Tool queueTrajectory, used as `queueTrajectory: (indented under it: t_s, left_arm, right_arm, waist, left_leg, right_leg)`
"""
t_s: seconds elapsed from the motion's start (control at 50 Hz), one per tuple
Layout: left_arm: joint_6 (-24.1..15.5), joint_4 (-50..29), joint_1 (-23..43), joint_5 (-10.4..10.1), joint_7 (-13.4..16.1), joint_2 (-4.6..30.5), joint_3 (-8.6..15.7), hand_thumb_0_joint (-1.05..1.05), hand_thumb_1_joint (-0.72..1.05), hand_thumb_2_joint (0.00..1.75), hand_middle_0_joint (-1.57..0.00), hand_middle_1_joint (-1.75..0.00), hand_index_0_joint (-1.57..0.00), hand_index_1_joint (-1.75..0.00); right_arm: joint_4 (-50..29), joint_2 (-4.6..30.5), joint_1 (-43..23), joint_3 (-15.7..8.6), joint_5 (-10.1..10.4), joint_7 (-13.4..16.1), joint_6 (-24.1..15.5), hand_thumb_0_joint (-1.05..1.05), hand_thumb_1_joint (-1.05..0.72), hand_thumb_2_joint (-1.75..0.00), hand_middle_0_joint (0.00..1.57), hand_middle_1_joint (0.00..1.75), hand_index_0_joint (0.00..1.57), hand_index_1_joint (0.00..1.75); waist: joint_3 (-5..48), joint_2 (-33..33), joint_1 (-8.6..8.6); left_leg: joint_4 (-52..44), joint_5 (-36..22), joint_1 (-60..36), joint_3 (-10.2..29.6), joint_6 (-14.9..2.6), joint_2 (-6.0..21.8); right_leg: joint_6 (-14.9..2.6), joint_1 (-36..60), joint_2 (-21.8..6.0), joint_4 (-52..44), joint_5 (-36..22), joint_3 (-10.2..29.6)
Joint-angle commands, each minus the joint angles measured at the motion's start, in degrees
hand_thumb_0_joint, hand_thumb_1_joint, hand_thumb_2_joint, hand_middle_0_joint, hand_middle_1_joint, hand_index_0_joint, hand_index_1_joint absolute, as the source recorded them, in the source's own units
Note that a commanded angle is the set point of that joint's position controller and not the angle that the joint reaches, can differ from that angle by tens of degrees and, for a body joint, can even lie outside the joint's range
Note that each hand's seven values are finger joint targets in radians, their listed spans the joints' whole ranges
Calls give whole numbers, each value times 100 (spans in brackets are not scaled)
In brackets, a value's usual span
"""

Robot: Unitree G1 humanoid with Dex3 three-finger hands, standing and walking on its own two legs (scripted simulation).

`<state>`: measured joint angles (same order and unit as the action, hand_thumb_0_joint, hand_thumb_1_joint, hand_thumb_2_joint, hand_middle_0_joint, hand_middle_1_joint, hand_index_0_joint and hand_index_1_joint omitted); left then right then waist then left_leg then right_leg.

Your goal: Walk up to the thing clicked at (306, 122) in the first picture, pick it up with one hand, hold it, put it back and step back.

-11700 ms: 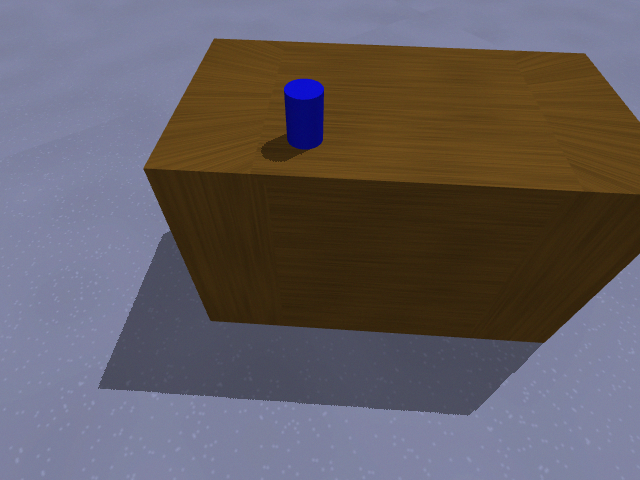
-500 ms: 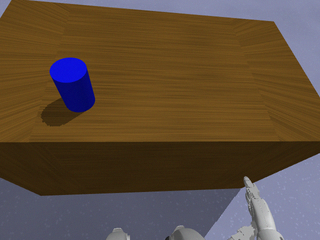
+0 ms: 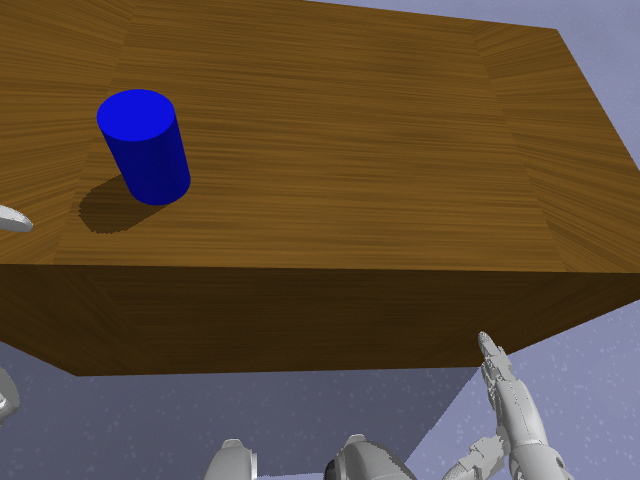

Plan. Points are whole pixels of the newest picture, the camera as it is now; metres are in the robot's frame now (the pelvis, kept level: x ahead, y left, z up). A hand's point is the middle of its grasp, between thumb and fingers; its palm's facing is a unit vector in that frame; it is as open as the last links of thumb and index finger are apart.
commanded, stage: close in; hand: left
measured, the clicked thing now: (149, 151) +0.51 +0.19 +0.04
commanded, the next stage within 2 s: close in 0.60 s
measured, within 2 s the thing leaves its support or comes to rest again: leaves its support in 2.00 s
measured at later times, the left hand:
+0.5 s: hand (115, 141) +0.51 +0.23 +0.06, palm faces +0.19 -0.98 +0.01, open 17.5 cm
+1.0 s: hand (141, 147) +0.52 +0.20 +0.04, palm faces +0.21 -0.98 +0.01, open 16.5 cm
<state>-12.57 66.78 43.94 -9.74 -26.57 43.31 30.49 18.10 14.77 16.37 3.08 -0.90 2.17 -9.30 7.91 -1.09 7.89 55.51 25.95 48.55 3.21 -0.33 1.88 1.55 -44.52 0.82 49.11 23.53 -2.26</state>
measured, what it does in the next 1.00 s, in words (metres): stands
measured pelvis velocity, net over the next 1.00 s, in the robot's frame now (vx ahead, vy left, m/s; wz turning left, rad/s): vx -0.02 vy -0.01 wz -0.03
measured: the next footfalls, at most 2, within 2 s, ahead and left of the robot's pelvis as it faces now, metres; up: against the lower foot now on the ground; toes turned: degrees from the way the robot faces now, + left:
none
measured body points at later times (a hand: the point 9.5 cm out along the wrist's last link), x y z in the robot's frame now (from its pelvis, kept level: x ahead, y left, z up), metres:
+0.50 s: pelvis -0.01 -0.01 -0.03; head +0.11 +0.02 +0.41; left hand +0.49 +0.28 +0.06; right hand +0.13 -0.27 -0.06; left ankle +0.00 +0.11 -0.68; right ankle -0.01 -0.15 -0.68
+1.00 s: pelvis -0.02 -0.01 -0.03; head +0.12 +0.02 +0.40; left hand +0.50 +0.25 +0.05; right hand +0.14 -0.28 -0.04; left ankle +0.00 +0.11 -0.68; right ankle -0.01 -0.15 -0.68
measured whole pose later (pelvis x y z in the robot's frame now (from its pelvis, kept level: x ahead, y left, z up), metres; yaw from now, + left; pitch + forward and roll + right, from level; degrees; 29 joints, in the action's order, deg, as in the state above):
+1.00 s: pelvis -0.02 -0.01 -0.03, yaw -1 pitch +23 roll -3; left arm -20.7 67.9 53.3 -2.8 -3.4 32.9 26.6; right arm 1.6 14.2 19.8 -1.1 -3.1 -2.2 0.5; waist 7.2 -0.2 13.1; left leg 63.8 28.0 59.1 2.3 0.4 2.6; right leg 0.9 -56.7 1.5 59.7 26.2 -1.1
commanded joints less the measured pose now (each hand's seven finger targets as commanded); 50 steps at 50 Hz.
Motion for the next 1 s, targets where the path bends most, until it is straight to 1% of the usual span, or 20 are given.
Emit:
queueTrajectory:
  t_s: [0.0, 0.06, 0.1, 0.12, 0.14, 0.16, 0.22, 0.24, 0.28, 0.3, 0.4, 0.46, 0.52, 0.58, 0.64, 0.7, 0.76, 0.84, 0.96, 0.98]
  left_arm:
    - [-633, -1394, 2608, -11, 392, 1235, -88, 0, -61, 9, -6, -6, -4, -8]
    - [-810, -1532, 2833, 87, 724, 1309, -23, 0, -57, 6, -4, -4, -4, -5]
    - [-894, -1357, 2878, 165, 959, 1470, 93, 0, -57, 6, -5, -5, -5, -5]
    - [-987, -1811, 3230, 204, 1106, 1817, 289, 0, -59, 7, -5, -5, -5, -6]
    - [-974, -1421, 3145, 261, 1234, 1673, 233, 0, -58, 7, -5, -5, -5, -6]
    - [-1061, -1915, 3477, 320, 1410, 1915, 393, 0, -59, 7, -6, -5, -5, -6]
    - [-1048, -1565, 3162, 496, 1797, 1536, 271, 0, -57, 6, -6, -5, -6, -6]
    - [-1092, -1923, 3264, 531, 1890, 1688, 354, 0, -56, 6, -6, -5, -6, -6]
    - [-1032, -1782, 3105, 662, 1977, 1424, 154, 0, -53, 4, -6, -5, -7, -5]
    - [-989, -1374, 2936, 662, 1949, 1039, -32, 0, -55, 4, -6, -5, -7, -5]
    - [-928, -1028, 2792, 503, 1856, 638, -165, 0, -55, 2, -6, -4, -7, -3]
    - [-864, -589, 2408, 457, 1822, 225, -322, 0, -54, 2, -6, -4, -7, -3]
    - [-946, -1323, 2827, 467, 1906, 195, -394, 0, -50, 4, -5, -4, -7, -2]
    - [-1016, -2021, 3199, 457, 2022, 240, -452, 0, -49, 3, -6, -3, -8, -2]
    - [-1019, -2011, 3240, 445, 2098, -126, -661, 0, -53, 4, -7, -4, -8, -3]
    - [-1019, -2277, 3450, 554, 2205, 141, -626, 0, -61, 4, -11, -2, -10, -3]
    - [-984, -1549, 3133, 650, 2333, 98, -541, 0, -55, 9, -28, -16, -27, -16]
    - [-1124, -1490, 3340, 705, 2448, 494, -250, 0, -55, 8, -33, -19, -33, -18]
    - [-1189, -655, 3340, 720, 2281, -48, -526, 0, -52, 14, -43, -27, -44, -27]
    - [-1275, -1238, 3733, 743, 2293, 258, -447, 0, -50, 15, -45, -29, -45, -29]
  right_arm:
    - [-1024, 1057, 480, -687, -29, 18, -174, 0, 56, -5, 5, 5, 5, 5]
    - [-1428, 1019, 523, -659, -78, -50, -113, 0, 57, -4, 5, 5, 5, 5]
    - [-1385, 991, 560, -664, -122, -98, -43, 0, 56, -5, 5, 5, 5, 5]
    - [-1472, 1047, 386, -746, -144, -103, -21, 0, 56, -5, 5, 5, 5, 5]
    - [-1655, 1111, 255, -837, -175, -118, 1, 0, 55, -5, 5, 5, 5, 5]
    - [-1594, 1077, 308, -848, -212, -126, 51, 0, 55, -5, 5, 5, 5, 5]
    - [-1891, 970, 84, -864, -259, -173, 176, 0, 54, -5, 5, 5, 5, 5]
    - [-1902, 1035, 134, -934, -257, -165, 225, 0, 54, -5, 5, 5, 5, 5]
    - [-1961, 981, 108, -950, -256, -164, 322, 0, 53, -5, 5, 5, 5, 5]
    - [-2123, 893, 4, -839, -252, -173, 358, 0, 53, -5, 5, 5, 5, 5]
    - [-1895, 833, 250, -853, -172, -144, 475, 0, 54, -5, 5, 5, 5, 5]
    - [-2096, 990, 473, -995, -142, -171, 521, 0, 55, -4, 5, 5, 5, 5]
    - [-2003, 862, 882, -895, -146, -247, 586, 0, 57, -4, 5, 5, 5, 5]
    - [-2151, 918, 921, -1057, -115, -262, 578, 0, 56, -4, 5, 5, 5, 5]
    - [-2202, 763, 725, -896, -131, -277, 580, 0, 55, -5, 5, 5, 5, 5]
    - [-2330, 819, 420, -943, -146, -253, 608, 0, 54, -5, 5, 5, 5, 5]
    - [-2421, 833, 331, -930, -177, -253, 640, 0, 53, -5, 5, 5, 5, 5]
    - [-2369, 847, 509, -983, -219, -306, 729, 0, 53, -5, 5, 5, 5, 5]
    - [-2731, 780, 489, -876, -224, -364, 690, 0, 52, -5, 5, 5, 5, 5]
    - [-2475, 683, 578, -788, -232, -380, 701, 0, 52, -5, 5, 5, 5, 5]
  waist:
    - [2171, 1535, 340]
    - [2505, 1511, 357]
    - [2584, 1643, 289]
    - [2870, 1921, 171]
    - [2963, 1901, 227]
    - [3131, 2039, 103]
    - [3440, 1907, -1]
    - [3719, 1959, -39]
    - [3702, 1788, 3]
    - [3665, 1555, 112]
    - [2878, 854, 289]
    - [2595, 507, 453]
    - [2723, 1007, 413]
    - [2966, 1211, 438]
    - [3097, 1400, 419]
    - [3362, 1568, 332]
    - [2842, 1172, 403]
    - [2740, 1170, 453]
    - [2764, 881, 708]
    - [2819, 1276, 613]
  left_leg:
    - [-345, -2674, -2510, 95, 120, 123]
    - [-141, -2628, -2312, 47, 81, 70]
    - [-29, -2708, -2139, 42, 83, 64]
    - [22, -2716, -2180, 35, 99, 60]
    - [54, -2630, -2093, 56, 100, 71]
    - [65, -2694, -2155, 68, 109, 84]
    - [104, -2517, -1661, -26, 62, 9]
    - [136, -2584, -1729, -52, 55, 7]
    - [115, -2585, -1583, -24, 57, 34]
    - [124, -2533, -1432, -14, 47, 53]
    - [73, -1766, -730, -98, -68, 40]
    - [115, -1877, -734, -124, -108, 33]
    - [147, -2307, -1280, -89, -39, 29]
    - [187, -2448, -1666, -101, -18, 15]
    - [215, -2676, -1795, -84, 10, 22]
    - [233, -2767, -1960, -93, 10, 11]
    - [178, -2227, -1322, -120, -37, -14]
    - [159, -1920, -1080, -110, -53, -14]
    - [286, -1983, -899, -94, -82, -14]
    - [285, -1925, -950, -111, -62, -28]
  right_leg:
    - [-308, -424, 94, -161, -1421, -112]
    - [-295, -237, 80, -3, -1600, -51]
    - [-302, -204, 73, 151, -1660, -35]
    - [-316, -199, 80, 225, -1599, -2]
    - [-329, -191, 83, 278, -1544, -6]
    - [-347, -196, 111, 330, -1519, -10]
    - [-354, 374, 103, 409, -1710, 67]
    - [-340, 520, 103, 443, -1828, 93]
    - [-345, 550, 138, 483, -1868, 87]
    - [-344, 558, 150, 476, -1896, 70]
    - [-234, 419, 162, 360, -1636, 110]
    - [-207, 233, 161, 348, -1822, 94]
    - [-261, -108, 164, 414, -1824, 15]
    - [-247, -46, 146, 427, -1938, 41]
    - [-260, -5, 108, 478, -2073, 48]
    - [-252, 103, 88, 454, -2138, 87]
    - [-249, 177, 82, 430, -1968, 115]
    - [-255, 107, 96, 432, -1686, 98]
    - [-227, -39, 132, 556, -1850, 107]
    - [-242, -100, 116, 575, -1727, 128]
